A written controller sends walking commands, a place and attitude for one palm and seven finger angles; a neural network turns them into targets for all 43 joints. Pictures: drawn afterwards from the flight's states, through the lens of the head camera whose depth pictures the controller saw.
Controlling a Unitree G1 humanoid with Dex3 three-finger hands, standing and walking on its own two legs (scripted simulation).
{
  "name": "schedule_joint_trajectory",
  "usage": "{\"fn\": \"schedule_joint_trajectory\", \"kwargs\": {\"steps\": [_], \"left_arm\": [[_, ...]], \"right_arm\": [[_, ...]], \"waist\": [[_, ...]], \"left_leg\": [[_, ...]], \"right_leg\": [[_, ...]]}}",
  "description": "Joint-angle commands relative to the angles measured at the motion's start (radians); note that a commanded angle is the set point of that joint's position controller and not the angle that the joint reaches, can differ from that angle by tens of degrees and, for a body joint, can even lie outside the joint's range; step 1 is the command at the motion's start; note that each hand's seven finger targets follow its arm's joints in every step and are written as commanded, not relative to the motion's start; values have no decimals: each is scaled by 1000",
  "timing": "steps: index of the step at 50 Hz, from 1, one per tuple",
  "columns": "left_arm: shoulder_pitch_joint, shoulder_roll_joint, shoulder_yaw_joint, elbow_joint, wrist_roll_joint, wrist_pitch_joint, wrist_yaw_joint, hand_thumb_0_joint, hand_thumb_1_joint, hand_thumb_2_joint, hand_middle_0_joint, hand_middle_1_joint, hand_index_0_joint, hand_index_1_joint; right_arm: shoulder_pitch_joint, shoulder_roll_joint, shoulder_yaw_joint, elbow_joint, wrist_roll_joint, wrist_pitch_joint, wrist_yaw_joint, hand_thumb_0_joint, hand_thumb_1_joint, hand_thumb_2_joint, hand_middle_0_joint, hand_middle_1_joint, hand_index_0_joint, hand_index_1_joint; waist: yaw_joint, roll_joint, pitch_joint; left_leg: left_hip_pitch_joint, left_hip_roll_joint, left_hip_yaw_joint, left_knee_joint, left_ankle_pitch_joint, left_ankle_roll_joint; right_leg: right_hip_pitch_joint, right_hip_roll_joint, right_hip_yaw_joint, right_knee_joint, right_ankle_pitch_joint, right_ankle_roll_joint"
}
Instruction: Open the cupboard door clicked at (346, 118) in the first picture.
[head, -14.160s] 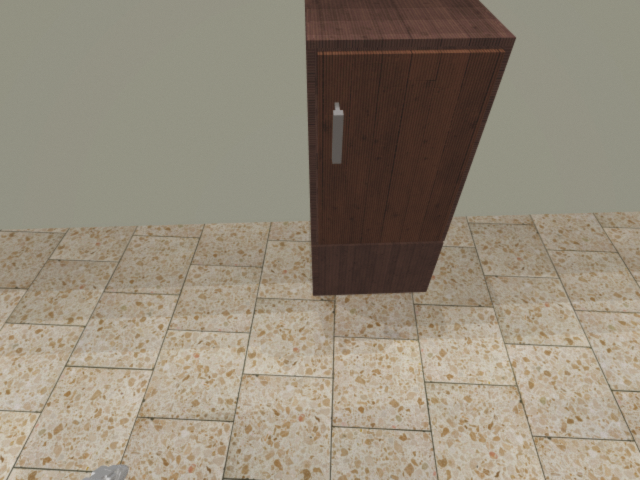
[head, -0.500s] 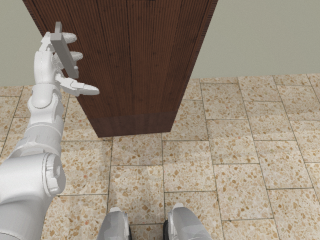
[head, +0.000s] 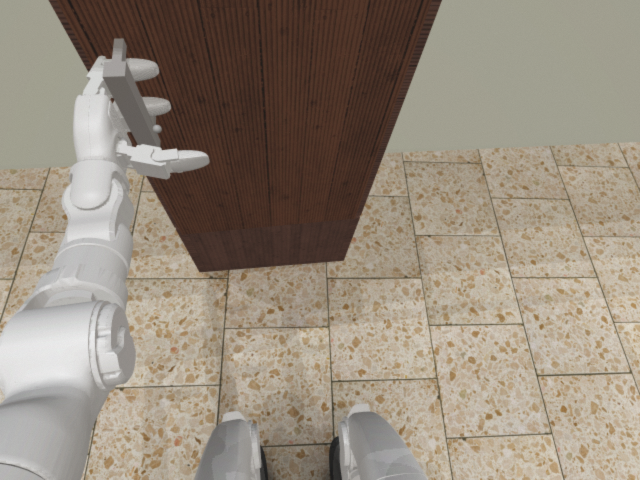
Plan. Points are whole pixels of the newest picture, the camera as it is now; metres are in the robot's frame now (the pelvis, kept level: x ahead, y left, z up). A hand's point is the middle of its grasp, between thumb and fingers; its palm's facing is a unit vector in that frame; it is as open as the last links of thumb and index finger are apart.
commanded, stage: close the thumb around the handle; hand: left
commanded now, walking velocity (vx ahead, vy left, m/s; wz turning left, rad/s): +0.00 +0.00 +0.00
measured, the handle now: (136, 100) +0.57 +0.19 +0.07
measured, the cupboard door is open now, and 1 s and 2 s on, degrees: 2 13 43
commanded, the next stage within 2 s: pull the door open along its arc in 0.48 s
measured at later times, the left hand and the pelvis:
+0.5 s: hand (156, 128) +0.52 +0.16 +0.07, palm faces +0.05 -1.00 -0.02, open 5.6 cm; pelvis +0.00 +0.00 +0.00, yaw +0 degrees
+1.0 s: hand (167, 178) +0.45 +0.14 +0.07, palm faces -0.01 -1.00 +0.00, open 5.8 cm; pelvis +0.02 +0.00 +0.02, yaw -1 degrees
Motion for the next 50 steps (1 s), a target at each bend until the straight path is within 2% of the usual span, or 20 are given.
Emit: {"fn": "schedule_joint_trajectory", "kwargs": {"steps": [1, 5, 6, 9, 11, 14, 15, 18, 20, 22, 24, 27, 29, 30, 31, 38, 43, 47, 49, 50], "left_arm": [[-503, 119, -28, -230, 11, -77, -12, 0, 172, 588, -348, -1272, -348, -1272], [-492, 123, -26, -236, 10, -82, -13, 0, 396, 684, -364, -1296, -364, -1296], [-480, 98, -42, -235, 7, -79, -15, 0, 452, 708, -368, -1302, -368, -1302], [-469, 160, 5, -234, 6, -83, -18, 0, 620, 780, -380, -1320, -380, -1320], [-436, 147, 5, -249, 1, -83, -24, 0, 732, 828, -388, -1332, -388, -1332], [-446, 147, 0, -219, -3, -79, -26, 0, 900, 900, -400, -1350, -400, -1350], [-453, 165, 14, -227, -3, -79, -25, 0, 900, 900, -400, -1350, -400, -1350], [-446, 134, -6, -242, -2, -86, -27, 0, 900, 900, -400, -1350, -400, -1350], [-440, 140, -2, -251, -3, -86, -25, 0, 900, 900, -400, -1350, -400, -1350], [-437, 124, -11, -227, -6, -82, -25, 0, 900, 900, -400, -1350, -400, -1350], [-463, 146, -7, -212, 4, -76, -23, 0, 900, 900, -400, -1350, -400, -1350], [-458, 166, 14, -237, 3, -83, -24, 0, 900, 900, -400, -1350, -400, -1350], [-454, 146, 1, -232, 4, -79, -27, 0, 900, 900, -400, -1350, -400, -1350], [-409, 214, 52, -206, 7, -74, -29, 0, 900, 900, -400, -1350, -400, -1350], [-386, 225, 61, -216, 3, -71, -34, 0, 900, 900, -400, -1350, -400, -1350], [-171, 162, 53, -300, -39, -64, -65, 0, 900, 900, -400, -1350, -400, -1350], [51, 77, 11, -490, -68, -62, -59, 0, 900, 900, -400, -1350, -400, -1350], [245, -35, -66, -638, -91, -49, -37, 0, 900, 900, -400, -1350, -400, -1350], [325, -88, -110, -704, -93, -44, -22, 0, 900, 900, -400, -1350, -400, -1350], [328, -134, 13, -758, -166, -37, 130, 0, 900, 900, -400, -1350, -400, -1350]], "right_arm": [[189, -183, -72, -32, -8, -10, -16, 0, -900, -900, 200, 300, 200, 300], [187, -182, -72, -33, -8, -8, -15, 0, -900, -900, 200, 300, 200, 300], [182, -179, -71, -36, -7, -9, -14, 0, -900, -900, 200, 300, 200, 300], [185, -184, -69, -37, -6, -7, -17, 0, -900, -900, 200, 300, 200, 300], [179, -179, -71, -43, -4, -6, -15, 0, -900, -900, 200, 300, 200, 300], [175, -182, -68, -40, -1, -4, -17, 0, -900, -900, 200, 300, 200, 300], [177, -182, -68, -40, -1, -3, -17, 0, -900, -900, 200, 300, 200, 300], [176, -179, -71, -45, -3, -5, -17, 0, -900, -900, 200, 300, 200, 300], [176, -180, -71, -45, -3, -4, -16, 0, -900, -900, 200, 300, 200, 300], [179, -178, -71, -43, -3, -5, -15, 0, -900, -900, 200, 300, 200, 300], [176, -183, -70, -36, -1, -4, -19, 0, -900, -900, 200, 300, 200, 300], [181, -183, -71, -44, -5, -4, -20, 0, -900, -900, 200, 300, 200, 300], [179, -178, -71, -41, -5, -4, -19, 0, -900, -900, 200, 300, 200, 300], [180, -186, -70, -43, -1, 0, -21, 0, -900, -900, 200, 300, 200, 300], [176, -185, -66, -54, 1, 2, -21, 0, -900, -900, 200, 300, 200, 300], [146, -170, -72, -105, 16, 8, -16, 0, -900, -900, 200, 300, 200, 300], [113, -155, -86, -146, 31, 4, -6, 0, -900, -900, 200, 300, 200, 300], [77, -143, -92, -174, 42, -9, 3, 0, -900, -900, 200, 300, 200, 300], [57, -136, -94, -182, 45, -15, 7, 0, -900, -900, 200, 300, 200, 300], [18, -108, -91, -183, 34, -27, 3, 0, -900, -900, 200, 300, 200, 300]], "waist": [[-59, 114, -507], [-51, 125, -511], [-55, 115, -512], [-42, 107, -521], [-33, 106, -533], [-47, 97, -479], [-43, 89, -481], [-38, 119, -522], [-35, 120, -515], [-47, 81, -493], [-54, 91, -470], [-37, 104, -515], [-44, 102, -526], [-25, 96, -512], [-18, 82, -513], [36, 49, -528], [83, 41, -537], [96, 5, -464], [104, 1, -436], [170, -14, -414]], "left_leg": [[512, -25, -81, -114, 417, 0], [514, -26, -79, -114, 431, -1], [508, -29, -72, -113, 424, 1], [490, -30, -69, -112, 435, 3], [494, -32, -63, -112, 450, 3], [469, -30, -62, -114, 417, 4], [459, -31, -62, -117, 404, 5], [508, -30, -67, -115, 444, 0], [509, -29, -67, -114, 461, -1], [482, -31, -65, -111, 443, 5], [459, -30, -64, -110, 410, 5], [481, -33, -65, -109, 436, 5], [486, -31, -64, -103, 457, 4], [464, -31, -58, -104, 446, 4], [444, -35, -52, -110, 434, 8], [437, -40, -25, -139, 458, 6], [485, -41, -11, -176, 520, 2], [483, -41, 4, -204, 513, 4], [499, -39, 4, -215, 518, 1], [468, -37, 10, -229, 521, -13]], "right_leg": [[87, 41, 22, -128, 311, -12], [95, 41, 23, -125, 322, -13], [103, 42, 24, -130, 327, -11], [139, 42, 29, -125, 352, -12], [154, 42, 29, -128, 369, -11], [132, 42, 31, -133, 345, -8], [145, 42, 31, -133, 340, -8], [129, 41, 27, -125, 352, -11], [135, 42, 27, -124, 365, -12], [141, 44, 29, -127, 365, -10], [122, 40, 31, -129, 342, -8], [145, 41, 32, -120, 358, -12], [146, 40, 32, -120, 380, -9], [160, 40, 36, -123, 375, -10], [188, 41, 39, -125, 379, -8], [286, 41, 41, -131, 448, -7], [354, 41, 34, -144, 512, -9], [382, 40, 30, -167, 524, -8], [381, 37, 25, -172, 522, -6], [395, 37, 8, -173, 498, -4]]}}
